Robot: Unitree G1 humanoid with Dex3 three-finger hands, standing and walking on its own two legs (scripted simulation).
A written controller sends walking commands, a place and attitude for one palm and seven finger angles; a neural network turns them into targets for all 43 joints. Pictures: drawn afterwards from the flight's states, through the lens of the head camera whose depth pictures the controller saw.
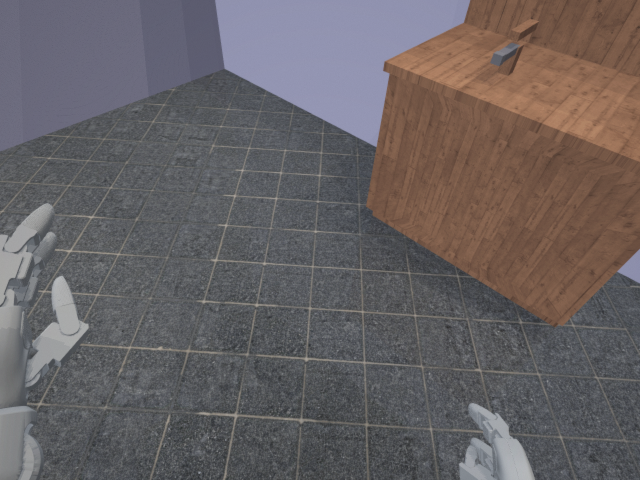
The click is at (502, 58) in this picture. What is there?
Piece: tap's lever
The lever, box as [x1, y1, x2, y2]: [490, 51, 505, 65]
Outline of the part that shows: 496,51 493,54 490,62 499,65 502,63 505,53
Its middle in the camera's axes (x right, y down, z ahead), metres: +0.50 -0.51 +1.09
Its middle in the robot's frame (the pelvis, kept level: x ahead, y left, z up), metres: +1.19 -0.43 +0.04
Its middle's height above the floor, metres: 0.81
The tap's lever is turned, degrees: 0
